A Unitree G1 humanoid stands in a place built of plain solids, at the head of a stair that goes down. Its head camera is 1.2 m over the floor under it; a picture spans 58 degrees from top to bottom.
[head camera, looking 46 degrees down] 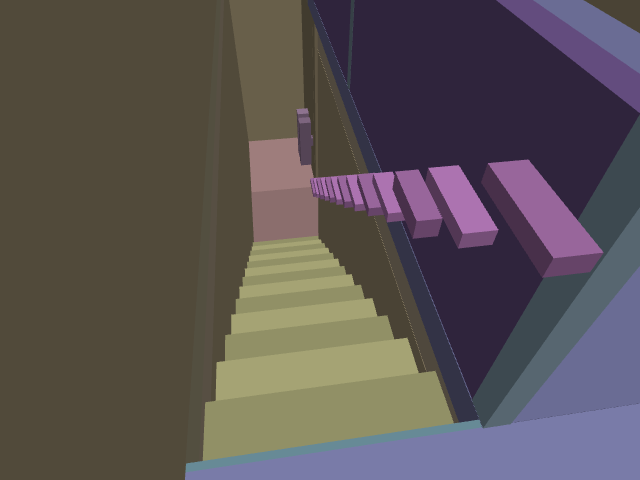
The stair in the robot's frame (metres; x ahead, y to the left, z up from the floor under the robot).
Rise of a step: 0.20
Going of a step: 0.25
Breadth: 0.79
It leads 8 degrees to the left of straight ahead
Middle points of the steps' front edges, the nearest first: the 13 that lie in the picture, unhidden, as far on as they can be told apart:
0.42 -0.05 0.00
0.66 -0.01 -0.20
0.91 0.02 -0.39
1.16 0.06 -0.59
1.41 0.10 -0.78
1.65 0.13 -0.98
1.90 0.17 -1.17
2.15 0.20 -1.37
2.40 0.24 -1.57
2.64 0.27 -1.76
2.89 0.31 -1.96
3.14 0.34 -2.15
3.39 0.38 -2.35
